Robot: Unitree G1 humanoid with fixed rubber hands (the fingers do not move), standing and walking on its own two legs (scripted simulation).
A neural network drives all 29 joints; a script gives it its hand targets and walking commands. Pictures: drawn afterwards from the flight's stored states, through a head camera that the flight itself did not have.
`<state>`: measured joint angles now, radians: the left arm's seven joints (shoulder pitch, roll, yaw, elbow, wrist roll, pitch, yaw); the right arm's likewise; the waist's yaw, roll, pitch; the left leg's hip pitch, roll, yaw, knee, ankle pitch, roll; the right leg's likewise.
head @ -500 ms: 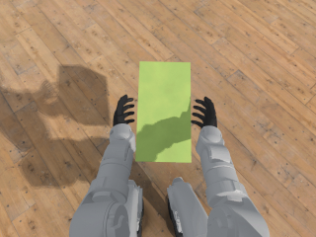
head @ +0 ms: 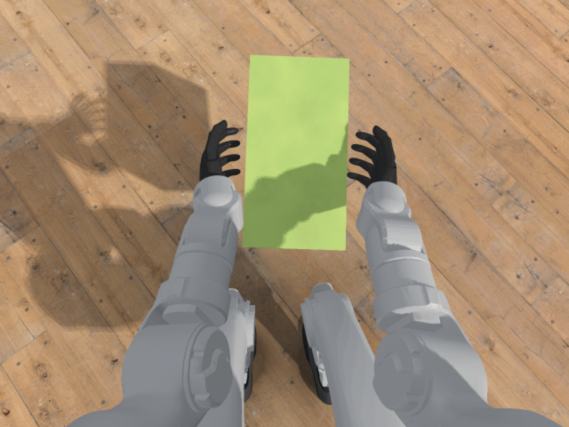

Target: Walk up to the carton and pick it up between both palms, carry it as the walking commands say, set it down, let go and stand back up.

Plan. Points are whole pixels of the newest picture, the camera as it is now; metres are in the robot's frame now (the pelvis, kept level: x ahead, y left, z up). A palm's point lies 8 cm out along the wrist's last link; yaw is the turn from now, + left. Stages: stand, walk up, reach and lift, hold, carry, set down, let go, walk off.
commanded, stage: set down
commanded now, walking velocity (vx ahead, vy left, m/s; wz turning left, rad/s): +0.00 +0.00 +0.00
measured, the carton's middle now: (294, 162) +0.51 -0.05 -0.17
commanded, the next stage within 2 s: none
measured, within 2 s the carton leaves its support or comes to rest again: neither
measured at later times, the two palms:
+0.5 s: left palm (223, 181) +0.48 +0.07 -0.17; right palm (362, 187) +0.45 -0.16 -0.16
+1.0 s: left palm (228, 182) +0.51 +0.07 -0.25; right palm (350, 190) +0.47 -0.16 -0.25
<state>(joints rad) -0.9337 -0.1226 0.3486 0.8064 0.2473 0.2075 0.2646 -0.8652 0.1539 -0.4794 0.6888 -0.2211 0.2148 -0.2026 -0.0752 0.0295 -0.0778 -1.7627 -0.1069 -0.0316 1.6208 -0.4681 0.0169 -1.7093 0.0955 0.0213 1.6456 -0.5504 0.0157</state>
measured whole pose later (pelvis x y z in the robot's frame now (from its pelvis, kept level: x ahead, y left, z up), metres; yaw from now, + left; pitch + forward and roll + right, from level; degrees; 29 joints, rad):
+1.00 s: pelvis -0.02 +0.00 -0.13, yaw -1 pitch +38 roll -2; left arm -1.29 0.04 0.29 0.94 0.17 0.24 0.24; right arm -1.17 0.03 -0.46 0.75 -0.15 0.25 -0.19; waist -0.07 0.03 0.15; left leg -2.18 -0.12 -0.01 2.02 -0.50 0.01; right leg -2.12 0.10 -0.01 2.05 -0.60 0.03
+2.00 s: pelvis -0.02 -0.01 -0.18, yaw -1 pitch +31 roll -1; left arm -1.50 0.21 0.19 1.16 0.01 0.17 0.16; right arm -1.36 -0.09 -0.36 0.93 -0.05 0.20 -0.15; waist -0.07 0.01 0.43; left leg -2.22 -0.10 0.01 2.23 -0.55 0.00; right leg -2.16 0.12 -0.03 2.27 -0.65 0.02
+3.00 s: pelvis +0.00 +0.00 -0.18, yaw -1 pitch +32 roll -1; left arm -1.50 0.20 0.30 1.16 0.14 0.13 0.05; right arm -1.35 -0.09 -0.45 0.93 -0.12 0.16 -0.05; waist -0.07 0.01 0.42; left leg -2.22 -0.09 0.01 2.25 -0.59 0.01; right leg -2.16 0.13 -0.03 2.29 -0.69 0.02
